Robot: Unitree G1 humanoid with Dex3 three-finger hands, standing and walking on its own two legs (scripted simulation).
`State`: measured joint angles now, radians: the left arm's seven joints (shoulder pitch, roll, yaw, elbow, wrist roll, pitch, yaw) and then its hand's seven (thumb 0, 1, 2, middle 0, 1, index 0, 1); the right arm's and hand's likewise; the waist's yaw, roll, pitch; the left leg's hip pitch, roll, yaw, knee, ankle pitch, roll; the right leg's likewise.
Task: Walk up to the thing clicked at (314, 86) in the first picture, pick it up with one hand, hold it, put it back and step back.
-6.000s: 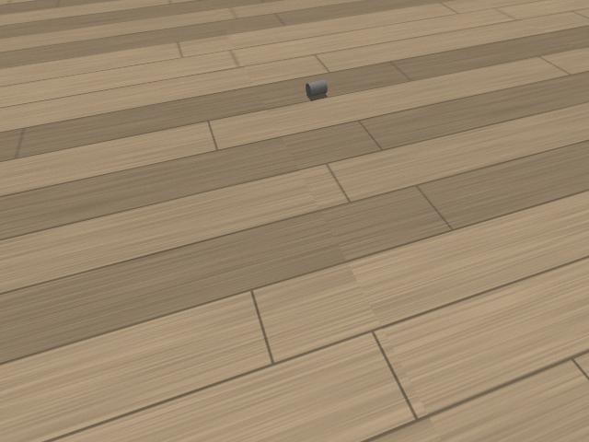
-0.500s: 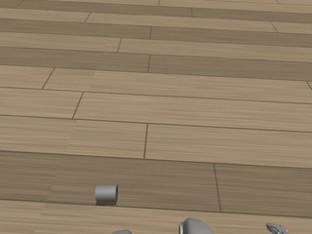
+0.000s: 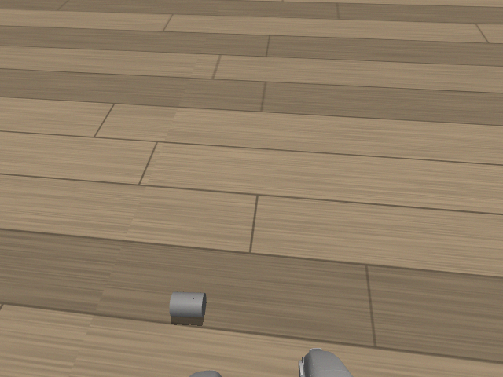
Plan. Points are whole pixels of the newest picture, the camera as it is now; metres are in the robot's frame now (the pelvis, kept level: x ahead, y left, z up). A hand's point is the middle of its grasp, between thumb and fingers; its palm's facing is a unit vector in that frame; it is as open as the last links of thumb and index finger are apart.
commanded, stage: walk up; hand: left
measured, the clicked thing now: (188, 304) +0.44 +0.26 -0.70
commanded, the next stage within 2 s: none
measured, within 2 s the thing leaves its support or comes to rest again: neither
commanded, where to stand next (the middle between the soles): +0.05 +0.03 m, yaw -2 degrees
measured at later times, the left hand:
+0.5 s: hand out of the picture +0.12 +0.27 -0.12, palm faces -0.03 -0.93 -0.36, open 7.4 cm
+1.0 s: hand out of the picture +0.12 +0.26 -0.11, palm faces -0.08 -0.93 -0.36, open 7.4 cm
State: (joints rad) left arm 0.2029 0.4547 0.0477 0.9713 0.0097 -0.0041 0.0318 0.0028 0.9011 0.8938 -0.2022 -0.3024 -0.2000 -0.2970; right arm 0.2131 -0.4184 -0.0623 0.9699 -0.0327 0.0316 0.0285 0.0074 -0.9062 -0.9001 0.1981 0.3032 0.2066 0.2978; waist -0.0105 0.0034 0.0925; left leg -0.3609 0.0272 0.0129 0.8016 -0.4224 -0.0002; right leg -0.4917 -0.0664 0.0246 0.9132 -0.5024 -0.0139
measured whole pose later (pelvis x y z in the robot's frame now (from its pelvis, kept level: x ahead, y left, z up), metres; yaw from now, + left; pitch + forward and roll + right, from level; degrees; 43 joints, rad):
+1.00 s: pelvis +0.02 +0.01 +0.04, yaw -3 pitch -3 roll +0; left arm 0.07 0.35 0.00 1.15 0.01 -0.02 0.00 0.00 0.90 0.89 -0.20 -0.30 -0.20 -0.30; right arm 0.08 -0.36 -0.03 1.15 -0.01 0.02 0.02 0.01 -0.91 -0.90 0.20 0.30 0.21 0.30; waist -0.01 0.00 0.07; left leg -0.09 0.02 0.06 0.38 -0.24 -0.01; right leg -0.19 -0.04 0.04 0.39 -0.16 0.04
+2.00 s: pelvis +0.00 +0.01 +0.01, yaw -7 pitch -4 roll -1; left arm 0.21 0.43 0.10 0.94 0.04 0.02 -0.07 0.01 0.90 0.89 -0.20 -0.30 -0.20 -0.30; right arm 0.38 -0.48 -0.08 0.91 -0.02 -0.03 -0.02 0.01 -0.90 -0.90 0.20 0.30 0.21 0.30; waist -0.03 -0.02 0.12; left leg -0.20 0.15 -0.01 0.75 -0.44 -0.01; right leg -0.31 -0.01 0.00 0.64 -0.26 0.01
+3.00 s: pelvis -0.03 -0.02 +0.00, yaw -1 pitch -3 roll -1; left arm 0.27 0.37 0.04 0.91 0.02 -0.06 0.03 0.00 0.90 0.89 -0.21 -0.30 -0.21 -0.30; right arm 0.27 -0.49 -0.10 0.84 -0.04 0.07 0.01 0.01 -0.91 -0.90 0.20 0.30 0.20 0.30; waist -0.01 0.09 0.13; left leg -0.54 -0.03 -0.17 1.21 -0.49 0.01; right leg -0.36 -0.04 -0.06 0.75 -0.33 0.01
